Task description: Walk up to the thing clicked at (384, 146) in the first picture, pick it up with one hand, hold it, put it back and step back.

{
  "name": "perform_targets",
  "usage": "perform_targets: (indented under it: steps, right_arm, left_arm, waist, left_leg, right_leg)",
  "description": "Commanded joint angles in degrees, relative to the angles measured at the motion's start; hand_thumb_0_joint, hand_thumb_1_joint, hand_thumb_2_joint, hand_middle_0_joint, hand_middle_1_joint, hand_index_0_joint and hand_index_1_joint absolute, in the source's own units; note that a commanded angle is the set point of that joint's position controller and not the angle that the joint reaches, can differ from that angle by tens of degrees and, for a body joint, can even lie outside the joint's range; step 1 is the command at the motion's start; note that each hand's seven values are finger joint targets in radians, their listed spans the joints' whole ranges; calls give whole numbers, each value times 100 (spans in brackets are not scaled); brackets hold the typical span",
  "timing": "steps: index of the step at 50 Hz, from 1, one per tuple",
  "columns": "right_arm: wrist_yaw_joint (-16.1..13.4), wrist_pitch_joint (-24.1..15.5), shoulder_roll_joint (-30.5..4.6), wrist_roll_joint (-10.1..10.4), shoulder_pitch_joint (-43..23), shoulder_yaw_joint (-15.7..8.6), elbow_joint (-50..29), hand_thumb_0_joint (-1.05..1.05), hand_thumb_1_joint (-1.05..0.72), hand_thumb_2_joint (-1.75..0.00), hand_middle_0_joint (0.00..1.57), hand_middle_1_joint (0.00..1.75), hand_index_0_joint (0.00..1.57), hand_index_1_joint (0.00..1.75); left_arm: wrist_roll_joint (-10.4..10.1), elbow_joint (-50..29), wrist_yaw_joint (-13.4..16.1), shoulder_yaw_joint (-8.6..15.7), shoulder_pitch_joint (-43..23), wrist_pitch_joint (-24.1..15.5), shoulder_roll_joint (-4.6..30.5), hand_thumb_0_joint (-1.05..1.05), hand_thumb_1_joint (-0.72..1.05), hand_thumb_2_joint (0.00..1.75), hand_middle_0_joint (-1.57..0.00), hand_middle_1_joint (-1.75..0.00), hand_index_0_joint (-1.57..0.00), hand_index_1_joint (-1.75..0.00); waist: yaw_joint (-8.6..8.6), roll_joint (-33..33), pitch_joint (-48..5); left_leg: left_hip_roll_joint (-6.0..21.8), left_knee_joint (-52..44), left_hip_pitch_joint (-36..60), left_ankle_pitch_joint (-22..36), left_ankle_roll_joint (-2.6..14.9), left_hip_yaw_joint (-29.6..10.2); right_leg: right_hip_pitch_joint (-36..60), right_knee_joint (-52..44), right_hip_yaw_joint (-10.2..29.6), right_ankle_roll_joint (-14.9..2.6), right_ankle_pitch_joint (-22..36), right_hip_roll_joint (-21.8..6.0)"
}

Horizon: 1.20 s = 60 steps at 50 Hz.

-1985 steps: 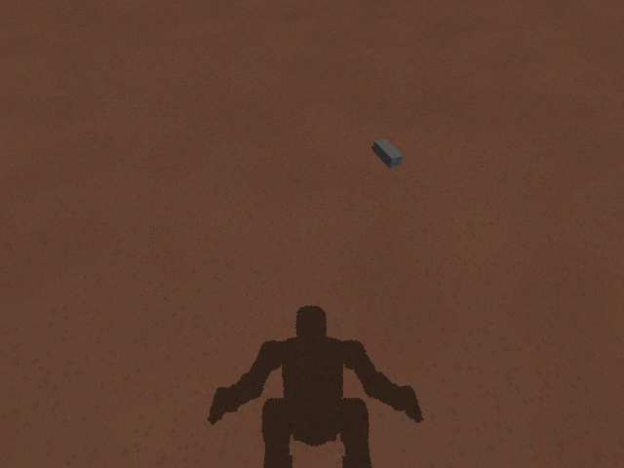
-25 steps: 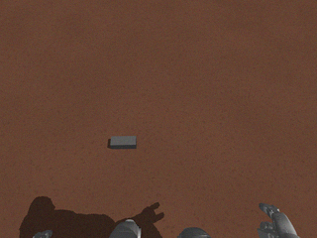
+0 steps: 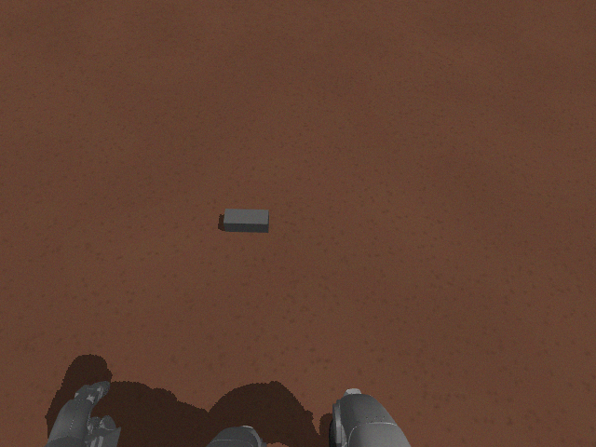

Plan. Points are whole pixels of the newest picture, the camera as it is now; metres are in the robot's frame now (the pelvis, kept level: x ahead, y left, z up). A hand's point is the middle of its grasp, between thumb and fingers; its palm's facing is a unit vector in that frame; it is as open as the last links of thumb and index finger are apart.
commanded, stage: step back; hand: left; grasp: from above
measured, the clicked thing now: (246, 220) +0.91 +0.18 -0.72
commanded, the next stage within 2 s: stand in 1.22 s
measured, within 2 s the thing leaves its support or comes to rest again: neither
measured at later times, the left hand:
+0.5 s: hand out of the picture -0.04 +0.26 -0.13, palm faces -0.01 -0.92 -0.39, open 7.4 cm
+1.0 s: hand out of the picture +0.02 +0.24 -0.13, palm faces +0.01 -0.93 -0.37, open 7.4 cm
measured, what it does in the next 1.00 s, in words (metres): steps on the spot: right foot, then left foot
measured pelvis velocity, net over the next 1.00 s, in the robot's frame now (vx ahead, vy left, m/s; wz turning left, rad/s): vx -0.06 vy -0.02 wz -0.01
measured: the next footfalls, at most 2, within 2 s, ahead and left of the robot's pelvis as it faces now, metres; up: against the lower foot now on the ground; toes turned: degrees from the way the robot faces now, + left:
right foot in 0.24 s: -0.03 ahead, -0.14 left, +0.00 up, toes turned -3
left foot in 0.50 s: -0.03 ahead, +0.12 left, +0.00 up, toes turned -4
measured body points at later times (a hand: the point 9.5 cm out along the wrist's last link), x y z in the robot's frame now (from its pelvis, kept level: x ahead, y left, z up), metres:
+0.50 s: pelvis -0.09 -0.01 +0.01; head -0.09 -0.02 +0.46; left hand -0.04 +0.30 -0.10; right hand -0.04 -0.33 -0.12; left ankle -0.07 +0.12 -0.72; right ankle -0.12 -0.13 -0.72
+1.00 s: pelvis -0.06 -0.02 +0.02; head -0.05 -0.03 +0.47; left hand +0.02 +0.29 -0.10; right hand +0.00 -0.34 -0.11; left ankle -0.03 +0.12 -0.70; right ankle -0.08 -0.14 -0.72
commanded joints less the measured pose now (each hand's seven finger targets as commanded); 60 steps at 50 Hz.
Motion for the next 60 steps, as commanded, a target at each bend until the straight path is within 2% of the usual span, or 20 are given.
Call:
perform_targets:
  steps: [1, 3, 8, 11, 12, 14, 15, 18, 21, 25, 27, 29, 38, 40, 42, 45, 50, 53, 55, 60]
  right_arm:
    - [-196, -206, -1713, -77, -722, -401, -736, 0, -90, -90, 20, 30, 20, 30]
    - [-202, -205, -1484, -30, -767, -340, -747, 0, -90, -90, 20, 30, 20, 30]
    - [-135, -252, -1462, 6, -148, -392, -534, 0, -90, -90, 20, 30, 20, 30]
    - [-83, -120, -1564, 17, -459, -411, -506, 0, -90, -90, 20, 30, 20, 30]
    - [-77, -109, -1372, 31, -358, -355, -473, 0, -90, -90, 20, 30, 20, 30]
    - [-70, -171, -934, 63, -498, -215, -638, 0, -90, -90, 20, 30, 20, 30]
    - [-129, -196, -1304, 54, -685, -350, -494, 0, -90, -90, 20, 30, 20, 30]
    - [-11, -311, -1243, 160, -516, -331, -213, 0, -90, -90, 20, 30, 20, 30]
    - [-2, -398, -1111, 102, -606, -247, -213, 0, -90, -90, 20, 30, 20, 30]
    - [-24, -541, -1107, 79, -34, -356, 105, 0, -90, -90, 20, 30, 20, 30]
    - [-79, -646, -1453, 1, 152, -452, 151, 0, -90, -90, 20, 30, 20, 30]
    - [-43, -620, -1965, 47, 78, -566, 118, 0, -90, -90, 20, 30, 20, 30]
    - [-13, -466, -1162, 149, -559, -312, -45, 0, -90, -90, 20, 30, 20, 30]
    - [-47, -463, -706, 194, -554, -148, -188, 0, -90, -90, 20, 30, 20, 30]
    - [-117, -425, -1234, 107, -182, -318, 49, 0, -90, -90, 20, 30, 20, 30]
    - [-61, -486, -1071, 140, -58, -253, 276, 0, -90, -90, 20, 30, 20, 30]
    - [-38, -533, -912, 95, 73, -238, 377, 0, -90, -90, 20, 30, 20, 30]
    - [-126, -584, -1260, 35, 172, -366, 487, 0, -90, -90, 20, 30, 20, 30]
    - [-137, -574, -1660, 103, -451, -357, 294, 0, -90, -90, 20, 30, 20, 30]
    - [-112, -496, -1135, 145, -993, -175, 373, 0, -90, -90, 20, 30, 20, 30]
  left_arm:
    - [-81, -246, 9, 365, 231, -73, 1089, 0, 90, 90, -20, -30, -20, -30]
    - [-83, -115, -20, 335, 638, -91, 1053, 0, 90, 90, -20, -30, -20, -30]
    - [27, -48, -133, 211, 469, -369, 867, 0, 90, 90, -20, -30, -20, -30]
    - [69, 493, -107, 258, 1079, -526, 816, 0, 90, 90, -20, -30, -20, -30]
    - [140, 632, -83, 334, 1183, -572, 1013, 0, 90, 90, -20, -30, -20, -30]
    - [230, 423, -86, 464, 705, -608, 1616, 0, 90, 90, -20, -30, -20, -30]
    - [256, 308, -90, 496, 285, -581, 1951, 0, 90, 90, -20, -30, -20, -30]
    - [166, 257, -113, 285, -60, -671, 1123, 0, 90, 90, -20, -30, -20, -30]
    - [164, 471, -154, 310, 488, -693, 1242, 0, 90, 90, -20, -30, -20, -30]
    - [131, 415, -213, 229, 263, -538, 1142, 0, 90, 90, -20, -30, -20, -30]
    - [35, 409, -228, 48, 522, -529, 652, 0, 90, 90, -20, -30, -20, -30]
    - [42, 521, -189, 197, 297, -515, 1121, 0, 90, 90, -20, -30, -20, -30]
    - [98, 938, -188, 226, 920, -680, 801, 0, 90, 90, -20, -30, -20, -30]
    - [183, 979, -108, 403, 1187, -723, 1440, 0, 90, 90, -20, -30, -20, -30]
    - [175, 664, -134, 444, 256, -705, 1727, 0, 90, 90, -20, -30, -20, -30]
    - [91, 655, -130, 266, 160, -762, 1144, 0, 90, 90, -20, -30, -20, -30]
    - [24, 717, -156, 227, 51, -693, 1220, 0, 90, 90, -20, -30, -20, -30]
    - [-75, 604, -154, 72, 80, -601, 852, 0, 90, 90, -20, -30, -20, -30]
    - [-142, 814, -132, 51, 259, -474, 846, 0, 90, 90, -20, -30, -20, -30]
    - [-34, 1133, -113, 73, 365, -632, 1063, 0, 90, 90, -20, -30, -20, -30]
  waist:
    - [196, 1179, -1075]
    - [357, 1067, -1130]
    - [-172, 1322, -1545]
    - [174, 1342, -1489]
    - [169, 933, -1506]
    - [222, -400, -950]
    - [311, -634, -538]
    - [19, -158, -367]
    - [280, -474, -645]
    - [-4, -509, -859]
    - [-69, 703, -1402]
    - [-114, 917, -1127]
    - [394, 1138, -1334]
    - [561, -439, -1327]
    - [256, -318, -667]
    - [146, -175, -655]
    - [51, -561, -1078]
    - [-36, 404, -1639]
    - [174, 1021, -1542]
    - [235, 785, -1474]
  left_leg:
    - [1799, -1642, -623, 2557, 1293, -1560]
    - [1463, -1424, -160, 2594, 1009, -1024]
    - [1486, -1416, 1225, 229, 1122, -1264]
    - [1379, -875, 265, 133, 834, -910]
    - [1120, -324, -218, 171, 606, -660]
    - [159, 538, -1919, -1096, -54, -335]
    - [449, 1104, -971, -1163, -147, -713]
    - [170, 816, -745, -348, -120, -497]
    - [214, 205, -681, -426, -144, -255]
    - [73, -1558, 632, 290, -93, 135]
    - [1312, -2022, 1748, 349, 423, -1780]
    - [2259, -2497, 574, -1618, 1334, -3013]
    - [984, -1079, -520, 321, 300, -708]
    - [-13, 533, -1932, -493, -110, -232]
    - [447, 1358, -1293, -1245, -120, -474]
    - [470, 723, -1060, -752, -100, -492]
    - [270, -925, 4, 465, -110, 406]
    - [1012, -1435, 1185, 2715, 214, -580]
    - [1992, -1767, 255, 1442, 1063, -1651]
    - [997, -1050, -39, 2016, 152, -423]
  right_leg:
    - [383, 2252, 740, -105, -571, 626]
    - [109, 2142, 538, -105, -205, 732]
    - [383, -1015, 63, 113, -456, 263]
    - [1909, -3510, -253, -119, 513, 331]
    - [2470, -3616, 146, -231, 751, 263]
    - [1905, -3809, 2643, -883, -1330, -1376]
    - [234, -3985, 3213, -1418, -2017, -2052]
    - [835, -3560, 1327, -887, -96, -984]
    - [1388, -3313, 1218, -823, 638, -986]
    - [1127, -2677, 676, -650, 729, -791]
    - [188, -1259, -15, -249, 1111, -122]
    - [347, -378, -100, -190, -769, -20]
    - [2549, -2916, -509, -217, 1175, 194]
    - [3203, -3725, 1882, -692, 201, -1283]
    - [1484, -3990, 2592, -1485, -820, -2310]
    - [1770, -3456, 1067, -1052, 1412, -1448]
    - [1820, -2507, 144, -732, 3448, -1073]
    - [1261, -1442, -354, -202, 2898, -475]
    - [1513, -1382, -423, -103, 70, -26]
    - [2251, -2725, 80, -235, 2184, -479]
